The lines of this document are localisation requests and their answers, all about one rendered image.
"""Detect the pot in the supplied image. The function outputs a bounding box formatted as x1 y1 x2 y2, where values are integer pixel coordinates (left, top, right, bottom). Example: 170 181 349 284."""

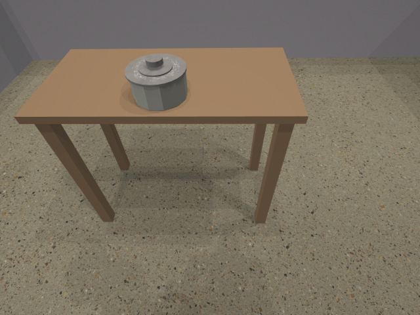
129 74 188 111

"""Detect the knob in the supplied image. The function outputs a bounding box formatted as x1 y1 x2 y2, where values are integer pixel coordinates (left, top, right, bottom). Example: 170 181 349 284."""
145 54 163 68

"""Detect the lid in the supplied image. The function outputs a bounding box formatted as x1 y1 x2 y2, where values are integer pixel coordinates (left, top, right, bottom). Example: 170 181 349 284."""
125 53 186 87

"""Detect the table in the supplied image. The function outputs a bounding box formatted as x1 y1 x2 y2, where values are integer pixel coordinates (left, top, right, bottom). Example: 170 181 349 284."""
14 47 308 223

